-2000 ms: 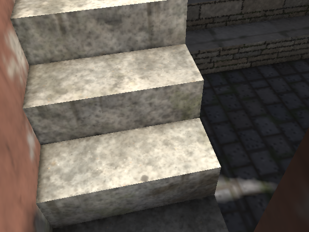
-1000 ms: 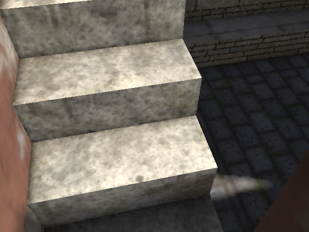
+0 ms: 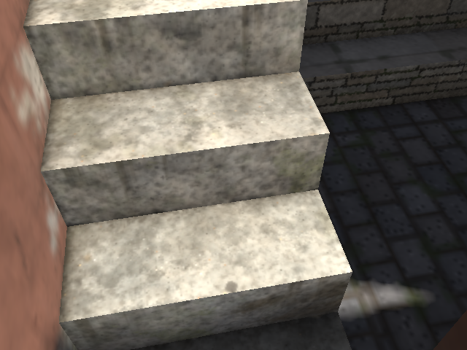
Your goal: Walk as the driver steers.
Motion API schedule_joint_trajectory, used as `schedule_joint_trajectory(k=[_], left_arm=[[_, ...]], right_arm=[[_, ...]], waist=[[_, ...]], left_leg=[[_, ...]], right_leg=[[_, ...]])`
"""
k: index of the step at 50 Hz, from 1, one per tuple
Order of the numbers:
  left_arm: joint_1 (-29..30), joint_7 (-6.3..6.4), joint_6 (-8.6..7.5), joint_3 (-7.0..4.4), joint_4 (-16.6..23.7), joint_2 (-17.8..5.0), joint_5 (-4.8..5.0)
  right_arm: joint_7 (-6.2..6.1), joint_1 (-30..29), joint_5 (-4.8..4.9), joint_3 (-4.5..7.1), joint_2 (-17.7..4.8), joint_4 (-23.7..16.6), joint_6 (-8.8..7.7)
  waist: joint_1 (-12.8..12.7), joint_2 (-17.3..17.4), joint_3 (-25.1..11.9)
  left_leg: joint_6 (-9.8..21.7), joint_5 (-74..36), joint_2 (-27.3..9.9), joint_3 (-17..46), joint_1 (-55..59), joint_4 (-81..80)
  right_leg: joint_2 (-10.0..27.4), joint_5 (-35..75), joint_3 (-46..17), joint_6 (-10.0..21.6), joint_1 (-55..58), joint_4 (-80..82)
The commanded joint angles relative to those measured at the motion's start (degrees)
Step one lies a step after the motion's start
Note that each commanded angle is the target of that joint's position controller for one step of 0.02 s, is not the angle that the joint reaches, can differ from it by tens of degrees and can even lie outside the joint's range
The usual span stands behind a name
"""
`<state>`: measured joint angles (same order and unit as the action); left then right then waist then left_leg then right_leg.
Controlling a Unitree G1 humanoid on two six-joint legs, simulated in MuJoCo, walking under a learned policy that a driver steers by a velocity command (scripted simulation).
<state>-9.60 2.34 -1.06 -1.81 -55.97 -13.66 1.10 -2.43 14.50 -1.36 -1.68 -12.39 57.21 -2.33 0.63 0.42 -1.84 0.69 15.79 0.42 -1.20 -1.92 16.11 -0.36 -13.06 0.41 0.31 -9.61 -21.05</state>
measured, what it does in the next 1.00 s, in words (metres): stands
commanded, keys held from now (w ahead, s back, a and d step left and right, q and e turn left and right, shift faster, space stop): w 0.64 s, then no key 0.36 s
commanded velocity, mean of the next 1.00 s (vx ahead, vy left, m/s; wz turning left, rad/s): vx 0.39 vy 0.00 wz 0.00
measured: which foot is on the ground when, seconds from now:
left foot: down 0.00-1.00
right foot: down 0.00-1.00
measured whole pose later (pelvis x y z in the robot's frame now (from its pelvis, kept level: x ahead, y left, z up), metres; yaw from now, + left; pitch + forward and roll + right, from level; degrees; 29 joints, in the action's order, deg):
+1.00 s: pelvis -0.03 +0.01 +0.00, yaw +1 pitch -1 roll +0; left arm -9.5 2.0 -2.5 0.1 -54.7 -14.9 -0.8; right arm -0.7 9.4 -0.7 -2.7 -11.3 52.9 -3.1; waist -0.6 -0.9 1.1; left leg 1.7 12.4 1.8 -0.4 -1.6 14.5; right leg 1.0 -8.8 -0.1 -0.9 -8.3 -17.7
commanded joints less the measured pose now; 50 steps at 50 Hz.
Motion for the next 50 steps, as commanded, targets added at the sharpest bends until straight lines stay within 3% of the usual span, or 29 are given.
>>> schedule_joint_trajectory(k=[1,16,17,21,24,25,29,30,31,35,37,40,41,42,50], left_arm=[[0.27,-0.15,0.03,-0.90,2.90,-5.77,-0.25],[4.78,-0.40,-0.11,-0.85,5.18,-6.64,-0.47],[5.89,-0.44,-0.53,-1.13,6.42,-7.41,0.13],[6.89,-0.58,-1.09,-0.68,7.82,-6.28,-0.39],[7.02,-0.63,-1.41,-0.76,8.85,-7.13,-0.30],[4.81,-0.57,-2.15,1.08,8.38,-3.04,-2.91],[4.66,-0.51,-2.84,1.04,8.73,-5.85,-2.12],[6.31,-0.14,-3.07,1.25,9.02,-5.51,-1.87],[5.77,-0.04,-3.17,1.34,8.68,-5.72,-1.42],[4.73,-0.06,-3.26,1.57,7.79,-6.20,-1.71],[4.07,-0.05,-3.24,1.40,7.24,-6.28,-1.31],[3.63,-0.11,-2.93,1.39,6.56,-6.05,-1.44],[3.91,-0.16,-2.80,1.48,6.79,-5.76,-1.96],[3.85,-0.28,-2.68,1.21,6.40,-6.69,-2.05],[1.07,-0.26,-1.89,0.67,3.64,-7.06,-1.91]], right_arm=[[0.01,1.56,0.04,0.50,-5.43,-2.09,-0.57],[0.50,-1.93,-0.06,-0.14,-5.70,-2.85,-1.08],[0.50,-2.89,-0.05,0.18,-7.06,-3.97,-1.40],[0.94,-3.91,-0.08,-0.16,-5.97,-4.97,-1.92],[1.21,-4.86,-0.11,-0.14,-6.70,-5.89,-2.24],[0.84,-6.51,0.96,-1.65,-1.50,-6.50,-2.55],[1.24,-6.29,0.61,-1.13,-4.93,-7.46,-2.87],[1.49,-6.84,1.09,-0.87,-5.28,-7.46,-2.75],[1.31,-7.59,1.02,-1.00,-4.94,-7.92,-2.54],[1.40,-6.81,0.78,-0.92,-4.60,-7.80,-2.46],[1.16,-6.30,0.63,-0.88,-4.55,-7.48,-2.17],[1.19,-6.72,0.61,-0.80,-4.10,-7.47,-1.82],[1.47,-6.51,0.60,-0.70,-4.11,-7.20,-1.86],[1.57,-7.17,0.81,-0.38,-4.56,-7.69,-1.65],[1.66,-5.55,0.64,0.13,-4.14,-7.00,-1.32]], waist=[[0.33,-0.91,-2.34],[0.73,0.40,-1.35],[0.44,-0.60,-0.83],[0.55,-0.07,-0.74],[0.34,0.38,-1.46],[-1.31,0.28,-0.50],[-0.41,0.49,-2.70],[-0.32,0.63,-3.08],[-0.59,1.25,-2.46],[-0.52,0.39,-1.35],[-0.56,0.44,-1.84],[-0.76,0.35,-1.01],[-0.73,-0.06,-0.95],[-0.56,0.99,-0.55],[-1.02,0.19,0.83]], left_leg=[[-0.02,-31.04,-4.49,4.61,-0.38,0.25],[-0.54,-25.23,-5.10,5.59,-0.02,-3.04],[0.65,-22.22,-5.16,6.13,-0.46,-3.29],[1.18,-20.96,-5.48,6.64,-0.89,-4.45],[1.05,-22.79,-5.53,6.73,0.12,-4.82],[2.85,-28.07,-8.38,6.91,-0.96,-5.14],[2.52,-29.59,-7.87,6.02,1.94,-3.80],[3.01,-28.22,-8.07,6.33,2.61,-4.06],[2.79,-25.47,-7.83,6.37,2.61,-4.17],[2.13,-24.40,-7.58,5.89,1.48,-3.68],[1.64,-24.46,-7.49,5.71,1.79,-2.97],[1.50,-21.20,-7.33,5.75,0.57,-2.90],[1.67,-21.32,-7.50,5.79,0.16,-2.99],[1.21,-20.72,-7.25,5.45,0.34,-2.89],[1.27,-15.86,-7.27,6.23,-1.66,-3.32]], right_leg=[[4.14,27.55,-5.95,-0.22,5.47,0.51],[4.69,23.19,-6.85,-1.19,6.45,3.58],[3.96,20.78,-5.98,-0.44,5.91,2.70],[4.50,20.20,-6.89,-0.12,5.52,2.86],[4.93,21.24,-7.33,-0.06,5.94,3.14],[7.20,22.43,-5.53,1.16,6.72,4.92],[6.87,23.72,-5.52,0.80,6.35,4.37],[6.95,22.18,-4.92,0.82,5.71,4.82],[6.82,21.16,-4.71,0.51,4.78,4.98],[7.21,22.57,-4.92,0.17,4.75,4.76],[7.09,23.26,-4.55,0.17,4.65,4.22],[7.11,21.29,-4.54,0.05,4.35,4.24],[7.22,20.26,-4.75,0.15,4.59,4.40],[7.53,20.05,-4.76,0.07,3.48,3.99],[7.35,16.55,-4.88,0.21,3.34,3.76]])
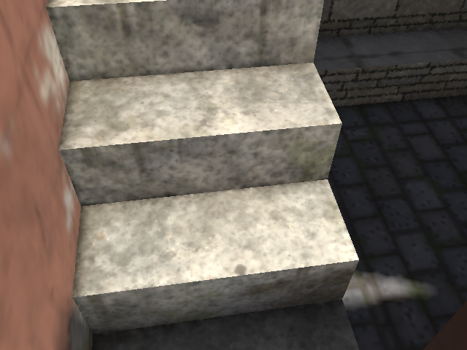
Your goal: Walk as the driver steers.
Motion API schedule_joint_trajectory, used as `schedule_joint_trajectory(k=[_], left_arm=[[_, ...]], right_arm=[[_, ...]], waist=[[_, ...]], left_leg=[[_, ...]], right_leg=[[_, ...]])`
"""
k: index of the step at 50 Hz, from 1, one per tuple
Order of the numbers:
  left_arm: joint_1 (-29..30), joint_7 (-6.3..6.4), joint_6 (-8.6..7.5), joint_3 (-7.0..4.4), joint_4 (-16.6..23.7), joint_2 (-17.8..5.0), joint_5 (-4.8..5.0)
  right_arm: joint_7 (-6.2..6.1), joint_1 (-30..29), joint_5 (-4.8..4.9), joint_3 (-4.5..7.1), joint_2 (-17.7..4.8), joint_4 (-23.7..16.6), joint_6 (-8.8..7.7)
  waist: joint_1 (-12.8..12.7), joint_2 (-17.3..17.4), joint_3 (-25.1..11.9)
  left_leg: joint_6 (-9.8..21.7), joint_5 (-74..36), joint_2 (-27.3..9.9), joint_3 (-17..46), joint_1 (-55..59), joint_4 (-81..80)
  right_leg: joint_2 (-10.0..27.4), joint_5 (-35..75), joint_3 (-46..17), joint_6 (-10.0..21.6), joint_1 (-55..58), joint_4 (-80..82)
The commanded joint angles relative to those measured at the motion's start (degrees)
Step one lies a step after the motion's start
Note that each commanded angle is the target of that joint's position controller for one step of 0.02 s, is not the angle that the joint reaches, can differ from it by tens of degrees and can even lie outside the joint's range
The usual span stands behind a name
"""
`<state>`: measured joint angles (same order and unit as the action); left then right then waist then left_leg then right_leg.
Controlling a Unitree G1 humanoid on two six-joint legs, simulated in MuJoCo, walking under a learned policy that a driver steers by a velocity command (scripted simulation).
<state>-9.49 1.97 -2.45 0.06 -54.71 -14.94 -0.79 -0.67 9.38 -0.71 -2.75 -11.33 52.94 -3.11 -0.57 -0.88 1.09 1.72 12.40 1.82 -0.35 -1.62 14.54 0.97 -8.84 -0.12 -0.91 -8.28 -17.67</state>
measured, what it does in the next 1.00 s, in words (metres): stands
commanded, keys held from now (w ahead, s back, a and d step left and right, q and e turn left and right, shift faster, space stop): no key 0.86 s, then w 0.14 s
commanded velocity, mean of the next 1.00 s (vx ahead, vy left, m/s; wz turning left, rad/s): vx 0.05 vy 0.00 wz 0.00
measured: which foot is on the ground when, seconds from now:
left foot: down 0.00-1.00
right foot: down 0.00-1.00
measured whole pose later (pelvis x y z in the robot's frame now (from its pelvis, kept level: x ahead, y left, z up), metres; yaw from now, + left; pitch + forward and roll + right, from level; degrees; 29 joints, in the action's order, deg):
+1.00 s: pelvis +0.00 -0.01 +0.00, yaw +0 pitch +0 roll +0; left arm -9.3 1.6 -1.3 -0.9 -54.2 -14.8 -1.3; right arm -1.1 13.5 -0.8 -2.7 -12.3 53.0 -2.3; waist 0.5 -0.5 0.1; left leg 1.0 12.4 1.1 0.1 -1.7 14.3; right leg 0.2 -8.8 -0.7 -0.3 -8.6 -17.6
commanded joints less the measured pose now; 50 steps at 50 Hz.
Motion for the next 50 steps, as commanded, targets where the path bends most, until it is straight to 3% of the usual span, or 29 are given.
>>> schedule_joint_trajectory(k=[1,10,11,12,14,16,21,25,27,33,35,42,44,45,47,50], left_arm=[[0.68,0.09,-0.43,-1.24,2.10,-5.86,-0.03],[-1.16,0.16,-0.03,-1.57,-0.01,-6.38,0.07],[2.20,0.16,0.26,-3.57,1.47,-11.14,2.99],[2.98,0.29,0.42,-3.58,2.08,-10.81,2.98],[1.59,0.47,0.60,-3.48,1.59,-8.50,2.24],[0.75,0.54,0.61,-3.54,1.49,-7.51,1.87],[0.71,0.33,0.62,-3.97,2.15,-8.07,1.82],[1.06,0.09,0.66,-4.15,2.72,-8.50,1.76],[1.22,-0.08,0.60,-4.30,3.26,-9.04,1.24],[2.07,-0.47,0.77,-4.34,4.31,-9.06,1.37],[1.92,-0.85,0.92,-4.13,4.52,-8.43,1.34],[2.18,-1.20,1.15,-4.29,5.35,-8.95,1.23],[1.41,-1.17,0.99,-4.07,4.94,-8.34,0.99],[-0.37,-0.61,1.07,-2.03,3.53,-3.87,-1.96],[0.24,-0.06,0.82,-1.96,2.92,-5.28,-0.94],[1.61,-0.04,-0.04,-1.70,3.01,-6.50,-0.36]], right_arm=[[-0.11,-0.17,-0.01,1.23,-5.20,-2.63,-0.50],[-0.34,2.09,0.07,1.55,-5.50,-1.75,-0.21],[-0.24,3.69,-2.95,3.02,-11.31,-0.88,0.64],[-0.50,3.28,-3.13,3.04,-10.05,-1.00,0.98],[-0.91,3.74,-2.12,2.42,-7.31,-0.89,1.15],[-1.04,4.26,-1.73,2.46,-7.24,-0.59,0.89],[-0.92,4.57,-1.60,2.63,-8.30,-0.53,0.57],[-0.90,5.15,-1.55,2.65,-9.07,-0.30,0.54],[-0.58,5.39,-1.23,2.61,-9.20,-0.83,0.42],[-0.55,5.80,-1.29,2.60,-9.74,-1.30,0.47],[-0.30,6.10,-1.36,2.30,-8.98,-1.44,0.52],[-0.15,6.27,-1.38,2.33,-9.64,-1.83,0.72],[-0.29,6.47,-1.03,2.06,-8.64,-1.66,0.76],[-0.34,2.89,0.77,0.57,-3.04,-2.49,0.19],[-0.70,1.06,0.13,0.91,-5.77,-3.65,0.04],[-0.55,1.27,-0.03,1.06,-6.85,-3.89,-0.34]], waist=[[0.15,1.49,-2.02],[0.00,1.60,-0.61],[1.87,2.67,-0.03],[1.54,1.85,0.83],[1.11,1.50,1.11],[0.89,1.10,0.11],[0.83,0.77,-1.94],[1.01,0.72,-2.12],[1.21,1.48,-2.31],[1.37,0.91,-2.39],[1.46,0.80,-1.94],[1.58,0.77,-2.46],[1.47,1.37,-3.29],[-0.74,0.49,-1.71],[-0.26,1.55,-1.44],[0.45,2.31,-1.42]], left_leg=[[0.23,-12.17,-8.68,5.44,-2.16,-1.73],[-0.01,-5.70,-8.61,6.29,-4.32,-2.48],[-1.40,0.09,-4.99,4.79,-5.25,-2.73],[-1.58,1.49,-5.19,5.09,-6.30,-3.06],[-1.39,1.10,-5.31,5.47,-7.06,-3.34],[-1.17,-1.69,-5.48,5.52,-6.99,-3.01],[-0.89,-5.81,-5.87,5.81,-6.30,-2.27],[-0.83,-7.22,-6.02,5.92,-6.16,-2.05],[-0.61,-9.24,-6.06,5.70,-5.61,-1.57],[-0.59,-9.98,-6.20,5.76,-5.10,-1.26],[-0.49,-11.43,-6.48,5.58,-5.15,-0.91],[-0.49,-10.74,-6.59,5.62,-4.58,-0.86],[-0.26,-7.82,-6.39,5.68,-4.02,-1.78],[1.12,-9.10,-9.82,7.52,-6.03,-3.59],[0.85,-4.57,-8.55,6.94,-4.88,-4.01],[0.75,-4.48,-8.21,6.64,-3.06,-4.24]], right_leg=[[6.06,12.22,-4.41,1.45,2.07,0.36],[5.74,8.86,-5.10,1.65,1.87,1.25],[3.75,3.54,-5.79,0.91,-0.35,1.54],[3.76,1.76,-5.66,0.75,-1.13,1.95],[3.83,2.14,-5.82,0.52,-1.13,2.27],[3.89,4.37,-5.67,0.63,-0.14,1.56],[4.14,7.21,-5.86,0.94,0.94,0.54],[4.18,8.37,-5.99,1.02,1.13,0.27],[4.29,9.50,-6.02,1.22,1.00,-0.39],[4.25,10.25,-6.16,1.33,0.95,-0.75],[4.81,12.47,-6.35,1.24,1.12,-1.13],[4.70,12.16,-6.48,1.23,1.38,-1.33],[4.78,10.02,-6.59,1.44,2.16,-0.45],[5.77,9.61,-4.94,1.97,3.68,0.75],[5.05,9.31,-4.95,1.84,3.00,1.23],[5.03,10.45,-5.16,2.17,1.99,1.79]])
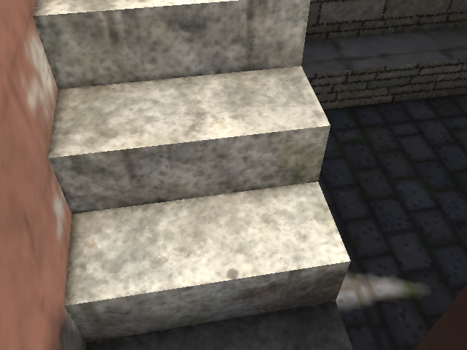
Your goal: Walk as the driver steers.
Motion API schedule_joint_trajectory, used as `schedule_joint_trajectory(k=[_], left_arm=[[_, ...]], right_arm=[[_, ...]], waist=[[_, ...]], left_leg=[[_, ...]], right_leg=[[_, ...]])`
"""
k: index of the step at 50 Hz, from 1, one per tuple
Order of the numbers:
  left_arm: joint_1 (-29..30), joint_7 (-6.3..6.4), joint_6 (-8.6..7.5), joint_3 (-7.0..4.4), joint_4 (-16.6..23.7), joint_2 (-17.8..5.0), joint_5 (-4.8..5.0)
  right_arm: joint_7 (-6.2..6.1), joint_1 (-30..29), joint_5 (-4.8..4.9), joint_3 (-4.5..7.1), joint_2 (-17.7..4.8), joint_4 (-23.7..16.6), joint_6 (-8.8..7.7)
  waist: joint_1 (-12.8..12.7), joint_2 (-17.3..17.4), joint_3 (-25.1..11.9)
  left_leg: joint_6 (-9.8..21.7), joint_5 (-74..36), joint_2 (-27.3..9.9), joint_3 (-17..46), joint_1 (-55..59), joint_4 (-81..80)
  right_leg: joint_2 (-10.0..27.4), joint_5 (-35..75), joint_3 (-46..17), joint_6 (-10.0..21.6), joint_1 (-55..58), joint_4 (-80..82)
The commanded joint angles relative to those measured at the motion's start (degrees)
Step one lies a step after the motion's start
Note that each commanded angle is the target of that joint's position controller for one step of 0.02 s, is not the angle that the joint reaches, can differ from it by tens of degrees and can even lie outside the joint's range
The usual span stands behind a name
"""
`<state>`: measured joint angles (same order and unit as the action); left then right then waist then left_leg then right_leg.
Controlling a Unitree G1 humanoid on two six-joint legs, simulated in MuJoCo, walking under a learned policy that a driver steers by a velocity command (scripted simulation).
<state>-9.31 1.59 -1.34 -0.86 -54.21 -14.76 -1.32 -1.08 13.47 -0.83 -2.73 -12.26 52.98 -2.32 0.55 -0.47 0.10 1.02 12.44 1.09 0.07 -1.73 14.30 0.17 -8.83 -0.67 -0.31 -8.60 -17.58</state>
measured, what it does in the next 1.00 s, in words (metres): stands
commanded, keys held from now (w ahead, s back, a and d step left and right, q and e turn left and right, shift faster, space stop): w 1.00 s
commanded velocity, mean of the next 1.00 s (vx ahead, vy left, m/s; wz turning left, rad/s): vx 0.43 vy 0.00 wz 0.00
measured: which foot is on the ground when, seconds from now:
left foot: down 0.00-1.00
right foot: down 0.00-1.00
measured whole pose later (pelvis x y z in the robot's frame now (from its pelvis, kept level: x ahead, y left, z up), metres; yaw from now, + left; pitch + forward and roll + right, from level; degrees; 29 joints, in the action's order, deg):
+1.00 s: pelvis +0.01 +0.01 +0.00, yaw +0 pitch +0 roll +0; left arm -6.2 2.0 -3.4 1.2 -52.9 -14.0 -0.4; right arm -0.9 6.3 -0.6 -3.7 -11.1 50.3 -4.0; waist -0.6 -0.4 -0.2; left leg 1.4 12.0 1.4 0.8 -0.4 12.0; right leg 0.6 -8.5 -0.8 -1.0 -7.2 -15.2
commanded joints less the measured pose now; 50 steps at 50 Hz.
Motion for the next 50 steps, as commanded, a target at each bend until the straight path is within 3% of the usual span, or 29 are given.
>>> schedule_joint_trajectory(k=[1,7,8,9,12,16,29,30,33,35,50], left_arm=[[1.61,0.32,-1.43,-0.67,2.44,-6.68,0.28],[1.83,0.34,-2.53,-0.13,1.79,-5.75,0.53],[4.25,-0.11,-2.41,-2.19,3.00,-11.73,3.67],[5.54,-0.19,-2.30,-2.22,3.57,-11.48,3.90],[4.90,-0.25,-2.33,-1.13,3.80,-5.88,2.41],[4.64,-0.15,-2.40,-1.51,4.01,-7.43,2.11],[7.60,-0.77,-1.83,-1.38,6.30,-8.71,1.93],[5.92,-0.13,-1.75,0.08,5.75,-4.62,0.11],[6.50,0.54,-2.22,0.24,5.61,-5.84,0.28],[7.34,0.68,-2.50,0.27,5.98,-6.61,0.72],[6.62,0.61,-2.91,0.87,5.00,-5.20,0.92]], right_arm=[[-0.11,-2.79,0.17,0.99,-5.69,-4.03,-1.28],[-0.08,-4.26,0.49,1.06,-4.53,-4.83,-1.76],[-0.03,-1.43,-1.73,2.03,-9.63,-4.29,-1.04],[-0.30,-2.06,-1.88,2.04,-8.54,-4.54,-0.75],[-0.50,-3.71,-1.27,1.19,-5.83,-4.82,-0.52],[-0.01,-5.30,-1.00,1.48,-6.98,-5.64,-0.89],[0.18,-5.59,-0.79,0.88,-9.01,-5.97,-1.50],[-0.22,-7.16,0.50,-0.41,-3.76,-5.95,-2.04],[-0.01,-8.15,0.83,-0.10,-5.79,-6.20,-2.40],[0.05,-7.70,0.55,0.16,-6.52,-6.08,-2.41],[0.10,-9.38,0.24,0.32,-4.10,-6.14,-2.44]], waist=[[-0.49,1.82,-0.48],[-0.27,1.29,-1.21],[1.94,2.42,-2.67],[1.96,1.05,-2.36],[0.28,1.00,-2.85],[-0.12,0.61,-5.06],[0.04,0.08,-4.60],[-1.48,0.50,-2.17],[-1.11,1.74,-4.90],[-0.61,1.89,-5.63],[-0.79,1.39,-4.17]], left_leg=[[1.48,-5.27,-7.50,6.10,-2.26,-3.82],[1.72,-9.69,-7.73,5.56,0.36,-2.82],[0.05,-6.61,-4.53,4.06,1.78,-1.88],[-0.15,-6.04,-4.81,4.30,1.03,-2.01],[-0.03,-11.60,-5.20,5.13,0.33,-2.09],[-0.03,-18.32,-5.66,5.11,1.16,-1.74],[-0.47,-23.49,-6.59,6.30,1.69,-2.88],[0.92,-26.47,-8.70,5.55,-0.65,-2.70],[1.51,-25.56,-8.82,5.63,1.38,-2.29],[1.42,-24.22,-8.46,5.40,2.31,-2.12],[1.30,-16.19,-7.84,5.57,1.06,-2.90]], right_leg=[[5.81,10.87,-4.62,1.60,1.92,1.76],[6.06,13.60,-4.80,2.06,1.44,2.25],[4.65,12.30,-6.35,1.31,0.47,2.26],[4.69,11.46,-6.12,1.34,0.23,2.27],[4.58,14.92,-5.91,0.99,1.74,1.87],[4.85,19.09,-5.84,1.04,4.26,0.55],[5.20,20.95,-6.81,-0.21,5.62,1.28],[6.56,21.09,-4.51,1.10,6.01,1.39],[6.80,20.29,-4.49,1.43,6.50,1.88],[6.51,20.31,-4.38,1.11,5.72,1.18],[6.51,16.85,-4.27,0.52,3.69,2.03]])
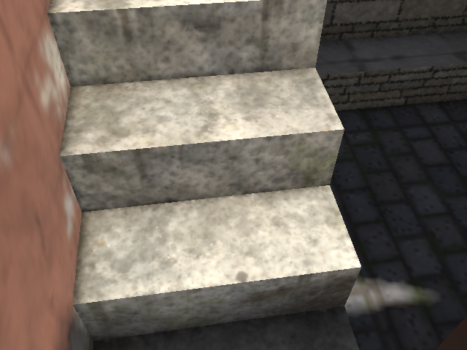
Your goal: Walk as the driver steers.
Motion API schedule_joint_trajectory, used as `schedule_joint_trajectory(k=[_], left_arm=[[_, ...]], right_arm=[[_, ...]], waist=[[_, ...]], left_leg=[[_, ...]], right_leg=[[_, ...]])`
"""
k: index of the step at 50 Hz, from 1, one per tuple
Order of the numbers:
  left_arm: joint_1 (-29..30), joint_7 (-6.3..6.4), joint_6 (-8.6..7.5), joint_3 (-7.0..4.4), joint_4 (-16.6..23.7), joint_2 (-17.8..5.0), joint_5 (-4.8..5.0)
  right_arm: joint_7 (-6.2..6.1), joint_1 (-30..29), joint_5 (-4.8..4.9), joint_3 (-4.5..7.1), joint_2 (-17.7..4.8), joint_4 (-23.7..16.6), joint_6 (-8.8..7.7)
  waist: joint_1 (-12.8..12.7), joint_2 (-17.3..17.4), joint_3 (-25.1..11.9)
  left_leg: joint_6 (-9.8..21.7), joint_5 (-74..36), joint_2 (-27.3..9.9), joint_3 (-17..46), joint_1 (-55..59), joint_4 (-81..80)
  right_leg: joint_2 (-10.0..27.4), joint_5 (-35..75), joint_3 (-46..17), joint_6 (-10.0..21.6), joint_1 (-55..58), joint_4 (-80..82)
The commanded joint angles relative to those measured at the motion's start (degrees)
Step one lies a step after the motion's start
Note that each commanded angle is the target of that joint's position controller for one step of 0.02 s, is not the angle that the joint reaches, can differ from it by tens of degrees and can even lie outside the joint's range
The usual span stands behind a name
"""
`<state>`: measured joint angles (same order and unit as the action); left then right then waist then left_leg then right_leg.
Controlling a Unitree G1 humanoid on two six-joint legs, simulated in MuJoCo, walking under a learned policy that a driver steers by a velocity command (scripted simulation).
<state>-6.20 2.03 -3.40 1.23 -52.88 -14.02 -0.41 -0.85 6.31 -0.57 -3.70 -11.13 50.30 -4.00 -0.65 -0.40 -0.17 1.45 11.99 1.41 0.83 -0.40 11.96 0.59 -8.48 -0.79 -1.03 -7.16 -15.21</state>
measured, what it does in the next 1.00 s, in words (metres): stands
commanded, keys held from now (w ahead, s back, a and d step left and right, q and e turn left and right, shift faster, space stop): w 1.00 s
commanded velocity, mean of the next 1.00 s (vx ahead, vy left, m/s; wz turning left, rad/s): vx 0.50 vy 0.00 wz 0.00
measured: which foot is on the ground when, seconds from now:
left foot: down 0.00-1.00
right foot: down 0.00-1.00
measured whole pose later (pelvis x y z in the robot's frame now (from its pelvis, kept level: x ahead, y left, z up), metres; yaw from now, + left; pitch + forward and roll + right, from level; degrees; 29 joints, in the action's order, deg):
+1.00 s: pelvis -0.01 -0.01 +0.00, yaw +0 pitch +0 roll +0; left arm -4.3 1.9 -3.4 0.3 -55.2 -14.0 -0.6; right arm -0.8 6.5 -0.6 -2.3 -10.7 48.9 -4.0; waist -0.3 -0.1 -0.3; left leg 0.6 11.1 0.8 0.8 -0.6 11.4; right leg 0.2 -7.6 -0.9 -0.5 -7.8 -15.2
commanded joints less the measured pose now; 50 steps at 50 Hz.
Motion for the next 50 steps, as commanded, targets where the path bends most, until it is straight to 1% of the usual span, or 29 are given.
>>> schedule_joint_trajectory(k=[1,2,6,7,11,21,22,23,50], left_arm=[[3.48,0.22,-0.88,-1.44,3.55,-6.14,0.32],[3.73,0.16,-0.84,-1.64,3.33,-7.03,0.21],[3.98,0.12,-0.67,-1.61,3.09,-6.47,0.21],[3.53,0.24,-0.55,-1.89,2.50,-6.95,0.30],[3.90,0.18,-0.52,-2.00,2.18,-6.77,0.15],[4.48,0.10,-0.64,-2.25,1.50,-6.86,0.08],[4.59,0.07,-0.61,-2.04,1.56,-6.62,-0.24],[4.61,0.04,-0.62,-2.05,1.52,-6.61,-0.26],[5.00,0.06,-0.71,-2.23,0.98,-6.43,-0.15]], right_arm=[[-0.33,-2.07,-0.23,1.20,-5.14,-3.27,-0.63],[-0.39,-2.59,0.03,1.36,-5.40,-3.88,-0.43],[-0.42,-2.71,-0.02,1.34,-5.14,-4.17,-0.31],[-0.37,-2.57,0.08,1.54,-5.42,-4.14,-0.43],[-0.33,-3.00,-0.10,1.59,-5.20,-4.32,-0.52],[-0.27,-2.71,-0.15,1.78,-5.04,-4.40,-0.65],[-0.07,-2.92,0.03,1.88,-4.97,-4.63,-0.77],[-0.01,-2.97,0.01,1.91,-4.92,-4.65,-0.81],[-0.08,-2.60,0.01,2.47,-4.32,-5.19,-0.84]], waist=[[0.46,1.47,-3.94],[0.71,2.28,-3.96],[0.55,1.25,-4.03],[0.62,0.74,-4.00],[0.37,1.29,-3.00],[0.40,1.28,-3.48],[0.32,1.06,-3.38],[0.31,1.11,-3.36],[0.36,1.09,-4.11]], left_leg=[[0.54,-15.92,-8.07,4.80,0.07,-0.55],[-0.01,-15.78,-7.90,4.44,0.18,-0.53],[-0.10,-14.23,-7.83,4.66,-0.43,-1.03],[-0.05,-12.46,-7.74,4.98,-0.49,-1.48],[-0.08,-10.80,-7.70,5.19,-1.47,-2.21],[-0.18,-10.76,-7.74,5.07,-1.37,-2.31],[0.08,-10.23,-7.83,5.12,-1.81,-2.41],[0.12,-10.06,-7.84,5.12,-1.83,-2.43],[-0.34,-11.73,-7.94,4.54,-1.43,-1.63]], right_leg=[[5.93,17.13,-3.89,1.31,2.11,-0.38],[6.39,18.08,-4.04,1.20,1.64,-0.71],[6.40,17.24,-3.95,1.01,1.95,-0.49],[5.94,15.97,-3.86,1.07,2.03,-0.54],[6.01,15.03,-3.93,1.15,2.00,-0.10],[6.19,15.66,-4.08,1.29,2.40,0.08],[6.33,14.95,-4.28,1.17,2.49,0.10],[6.32,14.81,-4.31,1.19,2.40,0.12],[6.32,17.06,-4.76,1.53,2.81,-0.27]])
Next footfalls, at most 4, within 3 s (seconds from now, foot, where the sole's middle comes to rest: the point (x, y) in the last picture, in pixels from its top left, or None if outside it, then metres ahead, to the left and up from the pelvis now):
none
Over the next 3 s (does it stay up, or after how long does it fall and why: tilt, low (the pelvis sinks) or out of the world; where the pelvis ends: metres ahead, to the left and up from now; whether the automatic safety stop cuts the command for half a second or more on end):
stays up -0.02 -0.01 0.00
